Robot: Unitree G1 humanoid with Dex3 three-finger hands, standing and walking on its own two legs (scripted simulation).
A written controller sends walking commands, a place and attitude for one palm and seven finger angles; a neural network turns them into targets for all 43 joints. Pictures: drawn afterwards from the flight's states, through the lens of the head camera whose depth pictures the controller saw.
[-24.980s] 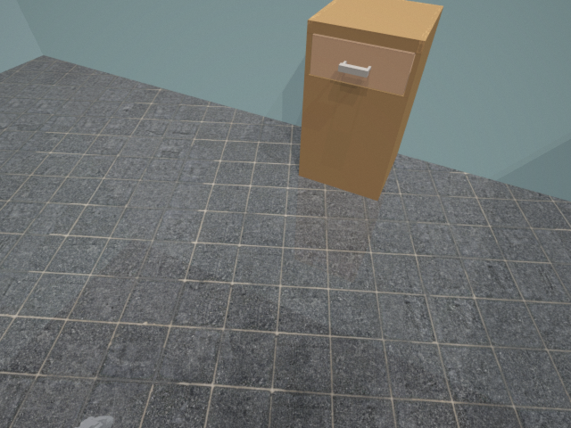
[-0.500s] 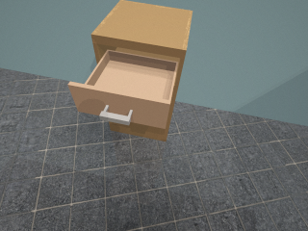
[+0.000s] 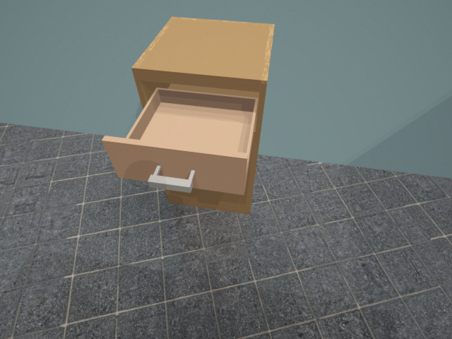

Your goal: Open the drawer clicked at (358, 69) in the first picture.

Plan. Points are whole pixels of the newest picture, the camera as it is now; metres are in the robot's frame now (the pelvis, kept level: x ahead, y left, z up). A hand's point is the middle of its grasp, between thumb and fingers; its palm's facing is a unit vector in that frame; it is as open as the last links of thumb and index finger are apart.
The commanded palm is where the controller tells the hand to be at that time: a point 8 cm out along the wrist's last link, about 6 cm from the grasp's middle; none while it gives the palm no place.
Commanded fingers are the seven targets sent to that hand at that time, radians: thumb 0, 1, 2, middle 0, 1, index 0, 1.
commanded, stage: let the arm hang, fingers relaxed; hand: left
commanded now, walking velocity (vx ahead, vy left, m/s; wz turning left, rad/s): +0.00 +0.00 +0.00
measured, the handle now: (173, 177) +0.53 +0.18 -0.11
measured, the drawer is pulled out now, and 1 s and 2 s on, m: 0.30 0.30 0.30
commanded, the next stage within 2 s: look to check the result in 0.26 s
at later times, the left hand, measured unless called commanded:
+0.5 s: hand out of the picture -0.02 +0.15 -0.18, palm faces +0.06 -0.98 -0.17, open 7.4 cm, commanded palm none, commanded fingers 0.00 0.90 0.90 -0.20 -0.30 -0.20 -0.30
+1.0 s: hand out of the picture +0.00 +0.13 -0.18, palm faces +0.06 -0.98 -0.17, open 7.4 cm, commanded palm none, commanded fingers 0.00 0.90 0.90 -0.20 -0.30 -0.20 -0.30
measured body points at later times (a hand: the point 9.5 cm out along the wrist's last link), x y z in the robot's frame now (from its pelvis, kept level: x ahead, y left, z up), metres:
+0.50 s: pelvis +0.01 -0.01 +0.00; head +0.02 -0.01 +0.45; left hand -0.03 +0.20 -0.16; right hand -0.03 -0.21 -0.17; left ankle +0.03 +0.11 -0.74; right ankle +0.00 -0.10 -0.74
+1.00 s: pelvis +0.02 -0.02 +0.00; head +0.04 -0.03 +0.45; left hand +0.00 +0.19 -0.16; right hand +0.00 -0.22 -0.17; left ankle +0.03 +0.11 -0.74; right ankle +0.00 -0.10 -0.74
